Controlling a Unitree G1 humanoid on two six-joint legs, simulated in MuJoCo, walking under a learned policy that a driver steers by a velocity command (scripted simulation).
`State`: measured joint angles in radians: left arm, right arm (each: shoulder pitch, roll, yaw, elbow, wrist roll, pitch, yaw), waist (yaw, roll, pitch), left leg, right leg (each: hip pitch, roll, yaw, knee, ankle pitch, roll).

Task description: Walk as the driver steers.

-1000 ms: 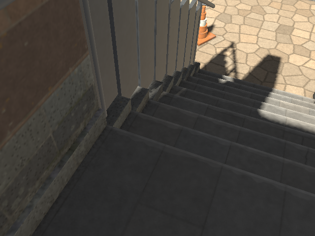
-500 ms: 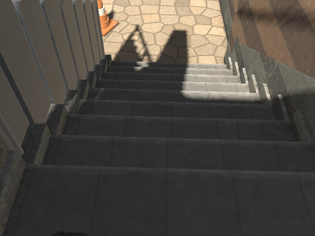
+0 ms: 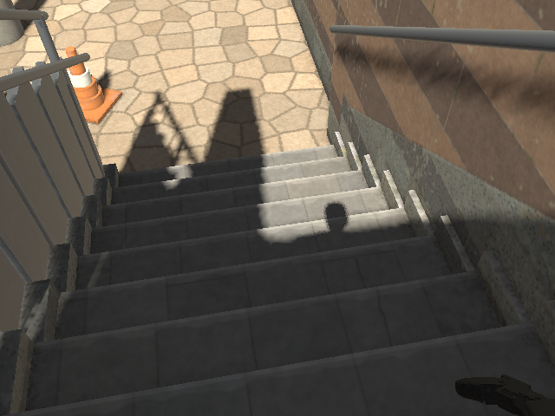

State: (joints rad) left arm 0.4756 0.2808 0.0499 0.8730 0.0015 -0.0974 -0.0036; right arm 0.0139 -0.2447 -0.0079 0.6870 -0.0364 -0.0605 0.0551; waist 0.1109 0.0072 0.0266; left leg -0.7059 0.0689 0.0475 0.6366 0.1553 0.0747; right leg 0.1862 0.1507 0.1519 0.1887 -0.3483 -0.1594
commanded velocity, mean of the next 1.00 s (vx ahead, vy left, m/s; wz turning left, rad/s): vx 0.77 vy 0.00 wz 0.58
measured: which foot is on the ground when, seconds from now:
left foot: up 0.00-0.04, down 0.06-0.52, up 0.54-0.88, down 0.90-1.00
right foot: down 0.00-0.06, up 0.08-0.52, down 0.54-0.90, up 0.92-1.00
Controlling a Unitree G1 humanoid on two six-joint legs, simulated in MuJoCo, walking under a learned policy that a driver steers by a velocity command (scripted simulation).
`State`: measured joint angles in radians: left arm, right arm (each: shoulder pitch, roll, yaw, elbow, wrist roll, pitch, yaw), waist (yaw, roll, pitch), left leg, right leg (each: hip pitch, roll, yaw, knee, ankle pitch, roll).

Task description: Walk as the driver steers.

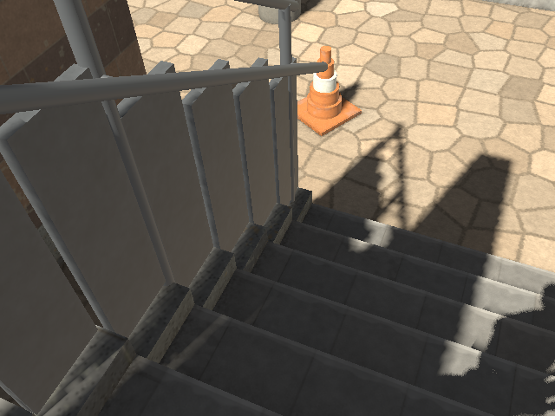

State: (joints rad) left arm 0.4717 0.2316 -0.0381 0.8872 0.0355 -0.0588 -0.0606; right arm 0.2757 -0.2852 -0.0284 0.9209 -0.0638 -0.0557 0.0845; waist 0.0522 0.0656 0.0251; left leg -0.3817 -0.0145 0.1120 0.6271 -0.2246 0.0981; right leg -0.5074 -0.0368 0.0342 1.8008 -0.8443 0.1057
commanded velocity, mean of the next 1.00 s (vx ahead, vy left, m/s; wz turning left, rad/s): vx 0.24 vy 0.00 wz -0.38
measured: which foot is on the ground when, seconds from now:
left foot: down 0.00-0.28, up 0.30-0.78, down 0.80-1.00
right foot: up 0.00-0.26, down 0.28-0.84, up 0.86-1.00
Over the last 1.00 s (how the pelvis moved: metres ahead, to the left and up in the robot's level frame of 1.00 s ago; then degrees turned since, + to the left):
0.73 0.15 -0.34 37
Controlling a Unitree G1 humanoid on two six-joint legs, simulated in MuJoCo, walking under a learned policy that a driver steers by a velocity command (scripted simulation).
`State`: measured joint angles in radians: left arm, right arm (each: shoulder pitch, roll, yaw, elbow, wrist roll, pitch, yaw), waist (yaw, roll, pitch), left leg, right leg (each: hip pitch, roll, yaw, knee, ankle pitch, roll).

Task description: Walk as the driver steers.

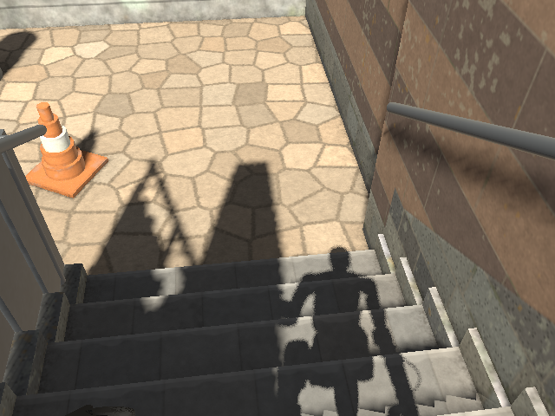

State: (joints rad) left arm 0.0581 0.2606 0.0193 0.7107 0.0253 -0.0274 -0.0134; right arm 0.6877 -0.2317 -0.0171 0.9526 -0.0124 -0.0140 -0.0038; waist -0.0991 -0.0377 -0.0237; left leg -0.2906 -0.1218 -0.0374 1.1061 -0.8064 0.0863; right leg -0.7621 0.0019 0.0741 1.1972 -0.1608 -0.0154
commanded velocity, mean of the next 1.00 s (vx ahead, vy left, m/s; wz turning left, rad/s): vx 0.95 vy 0.00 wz -0.04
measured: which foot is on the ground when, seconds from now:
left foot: down 0.00-0.20, up 0.22-0.64, down 0.66-1.00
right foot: up 0.00-0.18, down 0.20-0.64, up 0.66-1.00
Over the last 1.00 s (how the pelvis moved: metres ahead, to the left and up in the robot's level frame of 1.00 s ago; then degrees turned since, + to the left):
0.17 -0.08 -0.08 -22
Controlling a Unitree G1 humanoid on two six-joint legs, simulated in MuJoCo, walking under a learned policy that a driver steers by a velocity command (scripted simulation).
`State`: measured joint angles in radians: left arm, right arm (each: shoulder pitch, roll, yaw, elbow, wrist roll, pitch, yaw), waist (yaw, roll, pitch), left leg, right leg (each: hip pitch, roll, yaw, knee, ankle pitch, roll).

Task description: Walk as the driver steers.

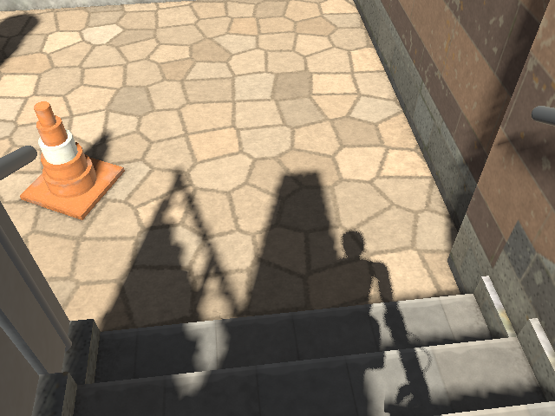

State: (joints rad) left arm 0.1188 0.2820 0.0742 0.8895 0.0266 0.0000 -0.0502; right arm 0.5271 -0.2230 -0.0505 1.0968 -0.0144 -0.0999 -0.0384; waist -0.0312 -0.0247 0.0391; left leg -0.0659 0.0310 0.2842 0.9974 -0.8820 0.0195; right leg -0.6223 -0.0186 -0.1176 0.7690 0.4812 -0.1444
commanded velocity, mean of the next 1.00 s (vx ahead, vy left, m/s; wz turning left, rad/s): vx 0.94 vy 0.00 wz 0.05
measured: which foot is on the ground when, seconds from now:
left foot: down 0.00-0.06, up 0.08-0.42, down 0.44-0.86, up 0.88-1.00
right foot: up 0.00-0.06, down 0.08-0.44, up 0.46-0.84, down 0.86-1.00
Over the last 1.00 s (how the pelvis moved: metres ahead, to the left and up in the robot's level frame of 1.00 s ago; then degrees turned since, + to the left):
0.61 0.17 -0.34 -3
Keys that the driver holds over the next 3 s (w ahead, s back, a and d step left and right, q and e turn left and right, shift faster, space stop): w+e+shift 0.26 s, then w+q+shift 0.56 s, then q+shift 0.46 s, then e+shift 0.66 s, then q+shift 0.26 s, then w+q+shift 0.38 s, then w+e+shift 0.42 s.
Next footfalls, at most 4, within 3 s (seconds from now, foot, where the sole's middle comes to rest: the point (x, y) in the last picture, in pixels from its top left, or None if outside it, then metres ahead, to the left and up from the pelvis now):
0.08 right None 0.15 -0.01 -0.85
0.44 left None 0.46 0.08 -1.02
0.86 right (342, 387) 0.77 -0.20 -1.19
1.24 left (280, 342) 1.02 0.00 -1.36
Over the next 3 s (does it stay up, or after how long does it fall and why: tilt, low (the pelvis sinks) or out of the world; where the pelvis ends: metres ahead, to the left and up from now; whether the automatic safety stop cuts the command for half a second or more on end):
stays up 1.78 0.04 -0.79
